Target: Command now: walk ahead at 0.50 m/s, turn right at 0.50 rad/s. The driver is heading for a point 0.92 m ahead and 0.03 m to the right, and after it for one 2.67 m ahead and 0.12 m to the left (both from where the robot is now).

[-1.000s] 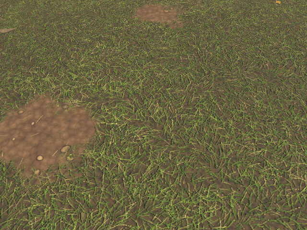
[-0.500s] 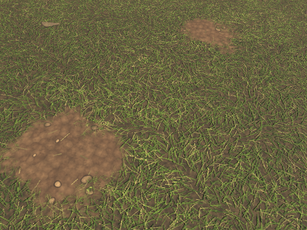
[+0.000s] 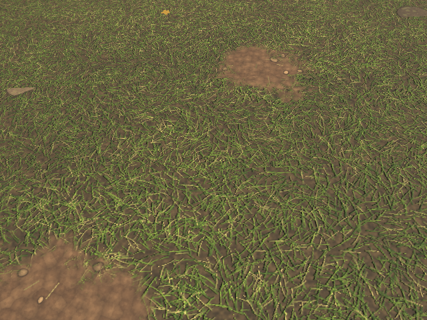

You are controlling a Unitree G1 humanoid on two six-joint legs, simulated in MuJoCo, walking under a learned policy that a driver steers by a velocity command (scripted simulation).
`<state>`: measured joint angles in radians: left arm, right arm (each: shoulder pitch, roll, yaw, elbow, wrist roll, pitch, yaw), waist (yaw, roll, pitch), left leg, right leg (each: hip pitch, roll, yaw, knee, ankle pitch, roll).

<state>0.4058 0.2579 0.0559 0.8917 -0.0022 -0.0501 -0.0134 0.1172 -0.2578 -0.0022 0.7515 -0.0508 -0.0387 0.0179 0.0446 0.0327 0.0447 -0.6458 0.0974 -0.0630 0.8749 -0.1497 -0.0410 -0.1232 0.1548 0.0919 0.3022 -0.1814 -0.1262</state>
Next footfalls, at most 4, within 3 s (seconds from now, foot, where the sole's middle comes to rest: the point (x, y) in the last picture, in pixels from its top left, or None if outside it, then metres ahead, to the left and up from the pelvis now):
0.22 left None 0.30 0.13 -0.78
0.72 right None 0.46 -0.16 -0.78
1.24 left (235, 234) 0.76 0.01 -0.78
1.76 right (268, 185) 0.97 -0.11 -0.78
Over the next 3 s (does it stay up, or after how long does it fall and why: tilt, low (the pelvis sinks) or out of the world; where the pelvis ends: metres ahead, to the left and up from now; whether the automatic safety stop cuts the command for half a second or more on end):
stays up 1.47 0.05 -0.17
